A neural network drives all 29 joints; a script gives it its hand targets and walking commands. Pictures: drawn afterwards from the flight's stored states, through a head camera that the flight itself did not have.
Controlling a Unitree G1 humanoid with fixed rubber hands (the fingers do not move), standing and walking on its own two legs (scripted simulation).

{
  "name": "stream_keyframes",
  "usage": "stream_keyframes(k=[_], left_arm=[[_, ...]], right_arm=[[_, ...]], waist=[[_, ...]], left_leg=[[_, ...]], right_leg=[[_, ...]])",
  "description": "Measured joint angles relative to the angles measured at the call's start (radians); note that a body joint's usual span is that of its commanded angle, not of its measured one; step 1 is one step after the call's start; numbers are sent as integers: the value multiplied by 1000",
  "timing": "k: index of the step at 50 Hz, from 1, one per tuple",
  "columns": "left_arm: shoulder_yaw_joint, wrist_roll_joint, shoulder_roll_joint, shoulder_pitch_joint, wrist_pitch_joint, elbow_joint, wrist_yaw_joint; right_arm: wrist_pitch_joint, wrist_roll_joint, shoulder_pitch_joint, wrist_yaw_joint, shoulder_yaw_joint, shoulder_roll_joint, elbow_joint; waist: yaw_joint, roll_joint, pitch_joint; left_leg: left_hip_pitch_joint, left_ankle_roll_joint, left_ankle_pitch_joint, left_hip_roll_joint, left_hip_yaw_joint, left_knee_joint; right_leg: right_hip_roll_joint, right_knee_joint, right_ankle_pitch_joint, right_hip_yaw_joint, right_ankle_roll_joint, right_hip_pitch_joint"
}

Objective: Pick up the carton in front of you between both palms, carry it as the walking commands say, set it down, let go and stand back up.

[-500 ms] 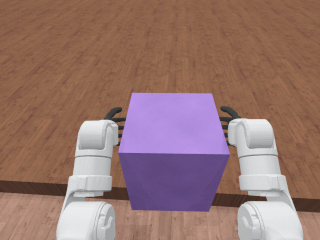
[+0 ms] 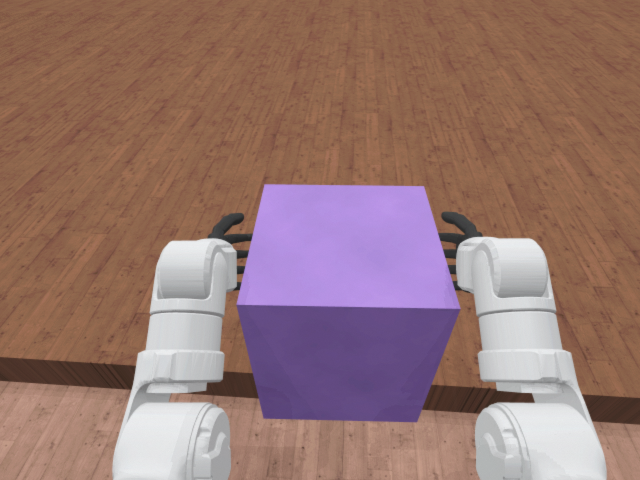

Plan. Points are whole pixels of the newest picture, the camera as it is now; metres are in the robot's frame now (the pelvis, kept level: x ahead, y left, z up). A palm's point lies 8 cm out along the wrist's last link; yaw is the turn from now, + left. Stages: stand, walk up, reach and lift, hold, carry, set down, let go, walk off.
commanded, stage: carry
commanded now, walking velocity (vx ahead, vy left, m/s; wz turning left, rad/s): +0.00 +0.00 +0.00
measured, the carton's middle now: (341, 305) +0.34 +0.00 +0.05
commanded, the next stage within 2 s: none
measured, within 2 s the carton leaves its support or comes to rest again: neither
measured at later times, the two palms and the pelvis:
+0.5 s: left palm (216, 207) +0.39 +0.15 +0.18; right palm (463, 203) +0.40 -0.15 +0.18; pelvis +0.04 +0.00 +0.00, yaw +0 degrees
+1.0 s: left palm (298, 120) +0.63 +0.07 +0.17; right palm (478, 110) +0.64 -0.23 +0.18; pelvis +0.25 -0.09 +0.04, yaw +0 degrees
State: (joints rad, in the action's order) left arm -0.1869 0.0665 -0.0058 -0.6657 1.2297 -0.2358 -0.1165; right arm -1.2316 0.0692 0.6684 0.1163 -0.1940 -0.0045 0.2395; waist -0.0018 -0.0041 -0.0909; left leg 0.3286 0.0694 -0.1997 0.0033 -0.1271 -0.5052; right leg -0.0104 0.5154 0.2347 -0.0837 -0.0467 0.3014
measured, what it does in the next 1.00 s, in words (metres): climbs: right foot 0.15 m higher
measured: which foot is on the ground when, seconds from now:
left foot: down 0.00-0.96, up 0.98-1.00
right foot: down 0.00-0.62, up 0.64-0.92, down 0.94-1.00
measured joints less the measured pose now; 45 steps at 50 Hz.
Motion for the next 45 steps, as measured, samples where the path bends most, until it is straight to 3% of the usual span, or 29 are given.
stream_keyframes(k=[11,18,21,29,32,34,37,39,41,43,45], left_arm=[[1,0,0,0,2,8,-1],[10,-26,-16,-23,41,73,-16],[3,-36,-24,-61,68,89,-22],[-23,-39,-45,-147,114,-1,-22],[-39,-49,-59,-147,115,-27,-18],[-55,-51,-62,-144,114,-30,-16],[-85,-40,-63,-168,125,-15,-15],[-110,-28,-57,-185,128,2,-14],[-129,-16,-48,-199,127,24,-13],[-135,0,-31,-207,121,48,-12],[-130,14,-12,-207,116,71,-11]], right_arm=[[-1,-1,-2,0,0,0,-9],[-45,-23,30,12,9,-15,-70],[-74,-33,68,18,2,-26,-88],[-115,-18,153,18,-33,-27,1],[-114,-2,164,18,-23,-13,35],[-115,-3,160,23,-9,-8,34],[-121,-28,160,42,14,-11,5],[-121,-44,162,54,18,-13,-19],[-115,-52,166,61,12,-12,-43],[-109,-60,166,64,-4,-15,-68],[-108,-67,165,66,-28,-20,-92]], waist=[[0,1,5],[-3,-3,-12],[-8,-6,-25],[-9,17,-86],[11,18,-93],[32,-2,-88],[70,-10,-68],[96,-5,-58],[119,-1,-34],[131,-5,7],[118,-18,36]], left_leg=[[-2,2,0,1,-1,2],[23,24,-47,3,-2,-48],[28,26,-67,-1,-1,-60],[-9,-1,-141,8,-8,-75],[-47,3,-159,31,-13,-48],[-75,10,-160,36,-4,-15],[-112,19,-154,39,12,40],[-138,-2,-159,33,24,71],[-182,-35,-164,12,39,111],[-259,-68,-154,-27,55,188],[-329,-76,-118,-83,53,278]], right_leg=[[3,0,0,0,2,-1],[6,57,56,-2,-43,26],[4,58,69,-2,-43,25],[13,91,146,10,-35,0],[37,230,156,19,-51,48],[39,429,221,21,-37,134],[26,951,392,56,-32,373],[7,1318,421,105,-54,533],[-1,1522,526,143,-83,681],[37,1407,537,115,-86,788],[65,1067,446,32,-87,785]])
